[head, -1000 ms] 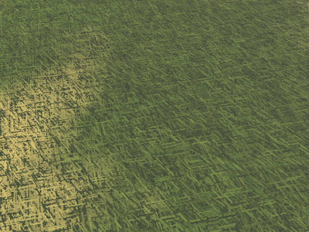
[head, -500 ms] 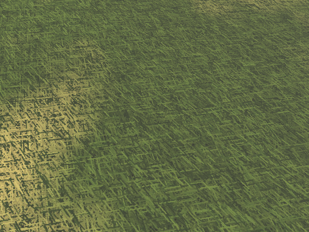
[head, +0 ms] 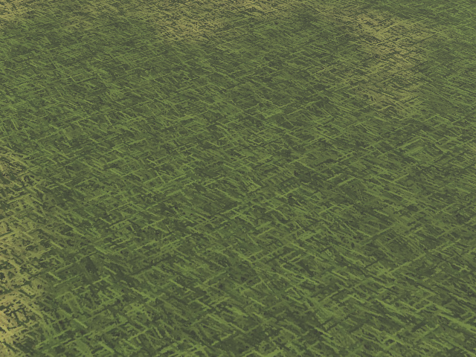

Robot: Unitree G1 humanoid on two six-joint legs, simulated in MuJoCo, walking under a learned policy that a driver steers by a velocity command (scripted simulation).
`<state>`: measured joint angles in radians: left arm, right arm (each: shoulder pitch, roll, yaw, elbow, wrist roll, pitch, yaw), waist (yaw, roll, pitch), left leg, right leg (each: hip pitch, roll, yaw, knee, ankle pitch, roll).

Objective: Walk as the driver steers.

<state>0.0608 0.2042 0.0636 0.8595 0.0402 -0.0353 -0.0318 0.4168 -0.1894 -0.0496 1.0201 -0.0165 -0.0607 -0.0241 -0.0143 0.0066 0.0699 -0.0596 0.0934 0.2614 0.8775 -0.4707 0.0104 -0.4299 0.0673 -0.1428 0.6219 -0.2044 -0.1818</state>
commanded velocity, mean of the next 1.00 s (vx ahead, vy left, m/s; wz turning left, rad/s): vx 0.50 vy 0.00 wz -0.59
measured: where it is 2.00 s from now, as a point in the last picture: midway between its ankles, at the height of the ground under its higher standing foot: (408, 209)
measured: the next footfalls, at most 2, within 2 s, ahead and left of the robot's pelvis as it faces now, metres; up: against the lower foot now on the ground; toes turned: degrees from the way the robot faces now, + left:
left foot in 0.52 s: +0.49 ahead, +0.06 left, +0.00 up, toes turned -20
right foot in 1.04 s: +0.60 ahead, -0.27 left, +0.00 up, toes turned -42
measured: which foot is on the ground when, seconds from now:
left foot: up 0.00-0.50, down 0.52-1.00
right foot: down 0.00-0.52, up 0.54-1.00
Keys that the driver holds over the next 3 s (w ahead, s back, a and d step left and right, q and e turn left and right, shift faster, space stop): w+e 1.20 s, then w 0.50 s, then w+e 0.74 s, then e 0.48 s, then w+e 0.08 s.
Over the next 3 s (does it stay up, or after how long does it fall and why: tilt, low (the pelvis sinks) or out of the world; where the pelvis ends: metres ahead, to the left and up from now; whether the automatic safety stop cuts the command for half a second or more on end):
stays up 1.10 -0.84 0.02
